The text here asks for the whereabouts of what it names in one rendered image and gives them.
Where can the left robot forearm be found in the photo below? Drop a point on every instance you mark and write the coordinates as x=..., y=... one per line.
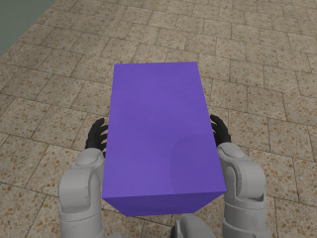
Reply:
x=79, y=197

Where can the right robot thigh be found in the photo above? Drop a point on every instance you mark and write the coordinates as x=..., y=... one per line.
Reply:
x=192, y=226

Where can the robot left hand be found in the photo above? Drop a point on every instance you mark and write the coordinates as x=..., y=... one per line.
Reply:
x=95, y=138

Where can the right robot forearm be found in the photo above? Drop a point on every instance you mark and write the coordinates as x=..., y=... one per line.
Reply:
x=245, y=198

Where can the carton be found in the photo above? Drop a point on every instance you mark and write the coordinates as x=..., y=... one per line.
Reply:
x=161, y=156

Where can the robot right hand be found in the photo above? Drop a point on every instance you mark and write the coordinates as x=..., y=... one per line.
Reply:
x=221, y=134

